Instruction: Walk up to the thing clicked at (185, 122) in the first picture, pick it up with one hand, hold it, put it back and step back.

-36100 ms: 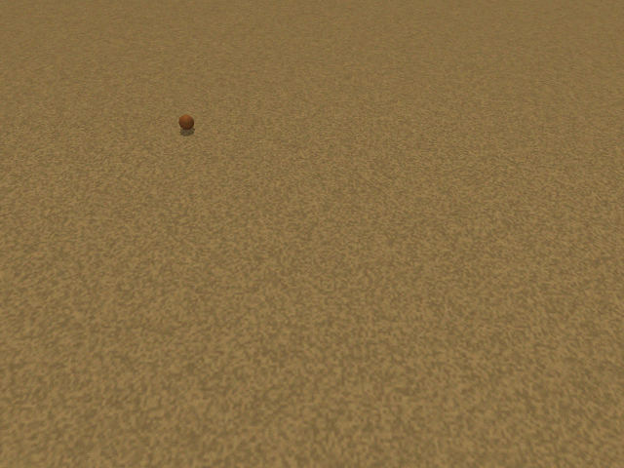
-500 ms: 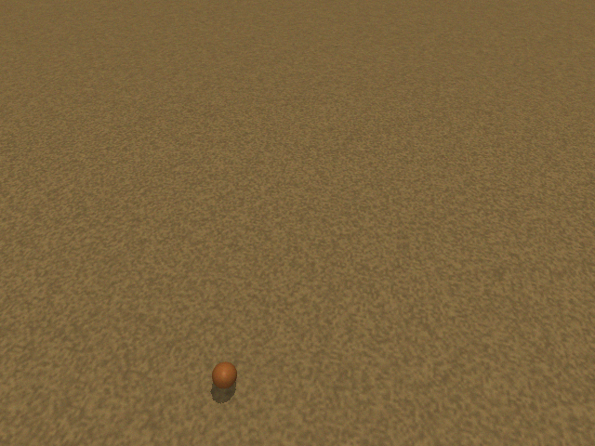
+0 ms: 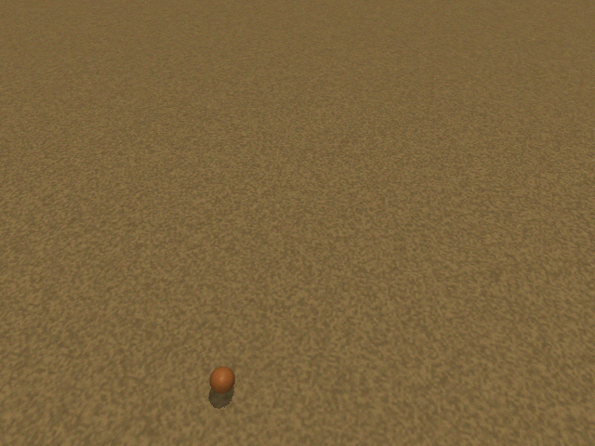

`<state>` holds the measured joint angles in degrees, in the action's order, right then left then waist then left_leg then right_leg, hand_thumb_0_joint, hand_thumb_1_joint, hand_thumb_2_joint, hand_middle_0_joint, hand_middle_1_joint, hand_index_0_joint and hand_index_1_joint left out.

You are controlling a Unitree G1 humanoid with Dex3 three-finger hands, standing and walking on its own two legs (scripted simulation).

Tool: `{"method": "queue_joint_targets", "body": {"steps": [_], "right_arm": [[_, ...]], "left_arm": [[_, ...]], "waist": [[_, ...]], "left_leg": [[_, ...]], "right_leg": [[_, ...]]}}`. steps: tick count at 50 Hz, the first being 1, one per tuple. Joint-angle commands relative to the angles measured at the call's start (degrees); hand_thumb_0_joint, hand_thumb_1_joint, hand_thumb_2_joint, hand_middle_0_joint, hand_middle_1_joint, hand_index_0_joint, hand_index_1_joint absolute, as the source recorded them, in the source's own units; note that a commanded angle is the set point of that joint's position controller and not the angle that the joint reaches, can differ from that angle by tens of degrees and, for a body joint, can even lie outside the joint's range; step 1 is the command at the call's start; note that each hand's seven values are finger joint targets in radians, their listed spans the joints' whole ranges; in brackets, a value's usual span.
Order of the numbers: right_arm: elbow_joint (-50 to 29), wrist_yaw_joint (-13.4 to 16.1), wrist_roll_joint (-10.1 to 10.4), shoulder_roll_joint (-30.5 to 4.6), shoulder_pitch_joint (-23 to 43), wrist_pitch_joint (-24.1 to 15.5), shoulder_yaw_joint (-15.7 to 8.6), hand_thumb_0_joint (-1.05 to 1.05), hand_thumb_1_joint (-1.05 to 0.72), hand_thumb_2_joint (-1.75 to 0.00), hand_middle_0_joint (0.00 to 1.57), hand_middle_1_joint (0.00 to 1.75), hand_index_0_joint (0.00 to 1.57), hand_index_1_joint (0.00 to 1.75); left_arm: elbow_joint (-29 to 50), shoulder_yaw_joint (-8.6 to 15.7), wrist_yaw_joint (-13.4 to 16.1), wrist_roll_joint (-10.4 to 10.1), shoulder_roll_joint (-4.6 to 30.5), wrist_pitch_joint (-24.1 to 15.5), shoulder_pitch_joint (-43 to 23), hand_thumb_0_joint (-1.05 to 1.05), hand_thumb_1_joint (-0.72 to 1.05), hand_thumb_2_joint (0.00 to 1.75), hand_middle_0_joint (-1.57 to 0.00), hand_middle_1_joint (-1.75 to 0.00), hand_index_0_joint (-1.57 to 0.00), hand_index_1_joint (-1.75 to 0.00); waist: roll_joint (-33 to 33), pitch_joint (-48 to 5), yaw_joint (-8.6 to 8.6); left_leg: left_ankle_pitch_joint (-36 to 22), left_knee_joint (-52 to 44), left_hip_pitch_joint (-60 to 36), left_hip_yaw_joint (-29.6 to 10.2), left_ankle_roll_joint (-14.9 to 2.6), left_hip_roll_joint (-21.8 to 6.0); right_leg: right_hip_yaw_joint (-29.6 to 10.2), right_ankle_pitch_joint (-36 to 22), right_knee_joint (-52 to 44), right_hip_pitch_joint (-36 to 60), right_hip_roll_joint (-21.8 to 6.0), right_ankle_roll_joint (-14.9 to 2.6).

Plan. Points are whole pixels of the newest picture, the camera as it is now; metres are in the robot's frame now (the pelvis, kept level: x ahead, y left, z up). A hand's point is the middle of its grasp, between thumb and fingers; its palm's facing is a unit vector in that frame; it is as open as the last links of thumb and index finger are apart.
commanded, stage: stand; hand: left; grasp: from above
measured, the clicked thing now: (222, 379) +0.47 +0.24 -0.74
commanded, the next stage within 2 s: step back in 0.02 s
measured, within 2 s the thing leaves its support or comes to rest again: neither
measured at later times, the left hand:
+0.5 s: hand out of the picture +0.06 +0.30 -0.18, palm faces -0.07 -0.93 -0.36, open 7.3 cm
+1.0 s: hand out of the picture -0.10 +0.27 -0.14, palm faces -0.07 -0.90 -0.43, open 7.3 cm
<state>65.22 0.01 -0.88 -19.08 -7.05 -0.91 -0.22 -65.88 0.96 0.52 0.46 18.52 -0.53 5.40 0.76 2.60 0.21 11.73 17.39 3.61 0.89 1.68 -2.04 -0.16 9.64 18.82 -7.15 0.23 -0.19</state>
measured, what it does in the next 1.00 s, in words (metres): walks backwards: right foot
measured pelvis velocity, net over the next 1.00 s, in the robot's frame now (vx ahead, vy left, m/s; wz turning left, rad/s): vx -0.23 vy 0.01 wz -0.08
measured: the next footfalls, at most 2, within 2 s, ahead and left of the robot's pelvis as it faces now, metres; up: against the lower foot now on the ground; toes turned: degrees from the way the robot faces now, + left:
right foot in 0.74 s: -0.14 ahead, -0.10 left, +0.00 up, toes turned -2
left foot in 1.14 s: -0.27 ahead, +0.13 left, +0.00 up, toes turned -4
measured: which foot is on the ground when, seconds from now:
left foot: down 0.00-0.78, up 0.80-1.00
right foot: down 0.00-0.32, up 0.34-0.72, down 0.74-1.00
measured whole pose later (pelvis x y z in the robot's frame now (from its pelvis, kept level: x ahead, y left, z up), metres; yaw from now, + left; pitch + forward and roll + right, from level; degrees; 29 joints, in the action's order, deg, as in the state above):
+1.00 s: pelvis -0.23 +0.01 -0.02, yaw -4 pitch -1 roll +2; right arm 51.0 1.2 0.3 -23.9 -10.0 2.4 -2.4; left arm -46.3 4.1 0.6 2.1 19.5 2.8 8.7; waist 1.7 8.8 -0.7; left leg 28.0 63.2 23.8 -8.3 1.2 6.5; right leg -2.0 12.6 32.8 -18.9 0.7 -2.1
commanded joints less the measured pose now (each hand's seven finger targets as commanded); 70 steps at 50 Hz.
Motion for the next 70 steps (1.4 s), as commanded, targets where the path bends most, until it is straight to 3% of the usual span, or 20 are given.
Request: {"method": "queue_joint_targets", "body": {"steps": [1, 5, 11, 14, 16, 18, 24, 29, 34, 37, 39, 40, 44, 51, 56, 57, 59, 60, 64, 70], "right_arm": [[-4.8, 0.8, 0.6, -15.0, 3.9, 0.2, -3.4, 0.00, -0.90, -0.90, 0.20, 0.30, 0.20, 0.30], [-6.9, 0.6, 1.2, -13.9, 1.4, 1.3, -3.8, 0.00, -0.90, -0.90, 0.20, 0.30, 0.20, 0.30], [-9.9, 0.0, 0.7, -12.8, -3.1, 2.9, -5.0, 0.00, -0.90, -0.90, 0.20, 0.30, 0.20, 0.30], [-10.1, -0.2, 0.5, -13.9, -6.4, 2.5, -5.9, 0.00, -0.90, -0.90, 0.20, 0.30, 0.20, 0.30], [-11.7, 0.1, -0.4, -20.6, -3.9, 1.7, -7.4, 0.00, -0.90, -0.90, 0.20, 0.30, 0.20, 0.30], [-13.4, 0.7, -1.4, -20.3, -2.7, 1.1, -7.4, 0.00, -0.90, -0.90, 0.20, 0.30, 0.20, 0.30], [-17.4, 2.0, -0.7, -16.3, 0.6, 0.7, -6.2, 0.00, -0.90, -0.90, 0.20, 0.30, 0.20, 0.30], [-17.7, 2.3, -0.3, -16.7, -4.8, 0.8, -6.6, 0.00, -0.90, -0.90, 0.20, 0.30, 0.20, 0.30], [-20.0, 1.6, -0.6, -18.4, -1.6, 1.3, -6.9, 0.00, -0.90, -0.90, 0.20, 0.30, 0.20, 0.30], [-20.4, 1.2, 0.2, -17.7, 1.7, 2.2, -6.4, 0.00, -0.90, -0.90, 0.20, 0.30, 0.20, 0.30], [-21.4, 1.1, 0.8, -12.6, 1.4, 2.3, -5.0, 0.00, -0.90, -0.90, 0.20, 0.30, 0.20, 0.30], [-20.7, 2.2, 0.3, -13.9, 2.4, 2.9, -6.0, 0.00, -0.90, -0.90, 0.20, 0.30, 0.20, 0.30], [-16.6, 1.8, 1.1, -14.3, -5.1, 2.8, -5.6, 0.00, -0.90, -0.90, 0.20, 0.30, 0.20, 0.30], [-18.4, 2.3, 0.6, -13.7, -5.2, 2.0, -4.6, 0.00, -0.90, -0.90, 0.20, 0.30, 0.20, 0.30], [-16.0, 1.2, -0.3, -13.3, -11.1, 1.6, -5.6, 0.00, -0.90, -0.90, 0.20, 0.30, 0.20, 0.30], [-16.2, 1.2, -0.7, -14.7, -11.1, 1.5, -6.2, 0.00, -0.90, -0.90, 0.20, 0.30, 0.20, 0.30], [-18.4, 0.6, -2.0, -23.4, -5.3, 1.6, -8.0, 0.00, -0.90, -0.90, 0.20, 0.30, 0.20, 0.30], [-19.6, 0.7, -1.8, -25.0, -3.3, 1.4, -8.4, 0.00, -0.90, -0.90, 0.20, 0.30, 0.20, 0.30], [-20.9, 1.6, -1.9, -16.6, 2.7, 0.6, -5.9, 0.00, -0.90, -0.90, 0.20, 0.30, 0.20, 0.30], [-20.5, 1.7, -0.5, -15.6, -3.8, 1.2, -6.5, 0.00, -0.90, -0.90, 0.20, 0.30, 0.20, 0.30]], "left_arm": [[6.0, 4.1, 0.6, -1.1, 16.3, -0.8, -1.4, 0.00, 0.90, 0.90, -0.20, -0.30, -0.20, -0.30], [9.3, 4.6, 1.0, -1.1, 16.3, -0.1, -1.2, 0.00, 0.90, 0.90, -0.20, -0.30, -0.20, -0.30], [15.4, 5.6, 0.9, 0.8, 19.2, 0.9, -4.1, 0.00, 0.90, 0.90, -0.20, -0.30, -0.20, -0.30], [18.2, 4.8, 0.8, 0.7, 17.3, 1.9, -7.5, 0.00, 0.90, 0.90, -0.20, -0.30, -0.20, -0.30], [19.3, 3.9, 1.2, 0.1, 12.8, 2.4, -6.7, 0.00, 0.90, 0.90, -0.20, -0.30, -0.20, -0.30], [18.8, 4.0, 1.9, 0.5, 13.1, 3.2, -1.4, 0.00, 0.90, 0.90, -0.20, -0.30, -0.20, -0.30], [18.7, 5.4, 1.5, 0.3, 13.9, 3.2, 2.2, 0.00, 0.90, 0.90, -0.20, -0.30, -0.20, -0.30], [21.4, 6.0, 1.0, 0.5, 13.8, 2.5, -0.7, 0.00, 0.90, 0.90, -0.20, -0.30, -0.20, -0.30], [20.1, 6.4, 0.4, 0.7, 13.2, 2.2, 4.6, 0.00, 0.90, 0.90, -0.20, -0.30, -0.20, -0.30], [17.4, 7.0, 0.2, 1.3, 13.1, 1.9, 10.7, 0.00, 0.90, 0.90, -0.20, -0.30, -0.20, -0.30], [19.8, 8.8, 0.1, 1.7, 20.1, 1.4, 7.7, 0.00, 0.90, 0.90, -0.20, -0.30, -0.20, -0.30], [22.1, 9.1, 0.2, 2.1, 24.2, 1.4, 3.4, 0.00, 0.90, 0.90, -0.20, -0.30, -0.20, -0.30], [24.9, 7.4, 0.8, 1.3, 15.4, 1.1, -4.4, 0.00, 0.90, 0.90, -0.20, -0.30, -0.20, -0.30], [25.7, 7.3, 1.3, 1.7, 15.0, 2.0, 3.3, 0.00, 0.90, 0.90, -0.20, -0.30, -0.20, -0.30], [26.4, 6.6, 0.7, 1.0, 16.6, 3.2, 2.2, 0.00, 0.90, 0.90, -0.20, -0.30, -0.20, -0.30], [26.5, 6.1, 0.6, 0.8, 15.8, 3.4, 2.1, 0.00, 0.90, 0.90, -0.20, -0.30, -0.20, -0.30], [27.6, 6.4, 0.8, 0.5, 14.3, 3.1, -1.0, 0.00, 0.90, 0.90, -0.20, -0.30, -0.20, -0.30], [27.5, 7.3, 1.4, 1.5, 15.5, 3.1, -3.4, 0.00, 0.90, 0.90, -0.20, -0.30, -0.20, -0.30], [22.9, 7.3, 0.6, -0.1, 14.4, 3.5, 5.1, 0.00, 0.90, 0.90, -0.20, -0.30, -0.20, -0.30], [23.6, 6.5, 0.8, 0.8, 12.5, 2.3, 4.3, 0.00, 0.90, 0.90, -0.20, -0.30, -0.20, -0.30]], "waist": [[-1.6, 1.9, -0.55], [-3.3, -3.2, 0.52], [-12.4, -9.3, 1.05], [-8.0, -8.2, 3.52], [10.6, -4.8, 3.40], [5.5, -5.0, 0.94], [7.4, -5.5, -0.83], [6.6, -4.9, 2.75], [9.7, -7.5, 1.05], [7.3, -8.4, -2.32], [-12.6, -4.0, -2.00], [-16.5, -1.4, -3.69], [-8.4, 0.2, 2.09], [-11.5, -5.6, -2.68], [-10.0, -8.4, 0.17], [-6.3, -7.7, 0.62], [13.5, -3.2, 1.44], [14.5, -0.9, 3.33], [5.6, -0.1, -3.10], [9.6, -4.2, 1.46]], "left_leg": [[-16.2, 4.0, 4.3, -4.8, -3.43, -5.0], [-13.7, 11.1, 5.4, -3.0, -3.97, -2.7], [14.5, 28.0, 8.0, -2.3, -3.85, 4.1], [-0.8, 19.3, 5.0, -4.9, -5.12, 0.9], [-24.7, 1.9, 4.4, -24.3, -11.37, -15.1], [-40.0, 6.2, 3.2, -21.8, -15.63, -17.9], [-35.6, 10.6, -1.7, -14.2, -14.38, -12.1], [-31.3, 11.1, -5.1, -14.4, -15.50, -12.6], [-22.2, 12.1, 1.8, -13.0, -13.81, -12.2], [-11.3, 15.7, 11.3, -11.7, -9.37, -10.1], [16.1, 31.9, 28.6, -3.9, -1.94, 6.0], [25.9, 46.9, 22.6, -7.7, -0.98, 7.7], [16.0, 51.8, 22.9, -11.0, -1.71, 10.0], [18.7, 33.6, 23.5, -6.6, 0.37, 5.5], [3.3, 7.9, 7.8, -1.0, -2.99, 4.4], [1.0, 6.1, 5.9, -6.3, -4.76, 1.3], [-1.6, -0.7, 10.3, -30.1, -15.46, -18.7], [-3.5, -2.7, 19.2, -35.2, -20.84, -23.1], [-16.3, 4.1, 14.4, -14.0, -12.50, -10.0], [-24.3, 10.3, -3.4, -13.3, -16.00, -11.6]], "right_leg": [[-7.2, -22.9, 2.5, -3.1, -6.9, -1.29], [-8.9, -23.7, 4.7, -3.0, -8.8, -5.04], [-17.0, -22.2, 4.2, -6.0, -18.4, -13.66], [-10.6, -14.2, 12.2, -11.6, -12.3, -8.89], [-3.3, 10.4, 30.8, -19.6, 5.8, -1.35], [-9.9, 26.5, 44.7, -22.3, 6.4, -1.08], [-11.7, 18.4, 52.1, -24.5, 6.7, 0.29], [-9.0, 19.4, 39.4, -22.6, 4.7, 2.21], [-2.9, 16.6, 22.7, -11.4, 1.6, 1.06], [-2.3, 3.0, 7.2, 0.3, 1.2, -1.57], [-27.5, -0.6, 1.0, 1.4, -14.7, -9.73], [-35.0, -1.4, -2.3, -14.4, -23.9, -18.66], [-13.3, -13.0, 3.5, -10.5, -10.5, -9.49], [-15.3, -18.2, 7.7, 6.0, -14.2, -12.86], [-12.3, -10.2, 12.1, -0.8, -11.1, -7.75], [-11.4, -3.7, 13.7, -6.4, -9.0, -5.15], [-1.1, 23.9, 33.6, -21.3, 4.3, -0.07], [-8.1, 27.5, 45.7, -17.7, 4.2, 0.69], [-11.7, 16.8, 56.4, -20.2, 7.7, -0.54], [-7.8, 20.8, 37.3, -21.9, 3.7, 2.91]]}}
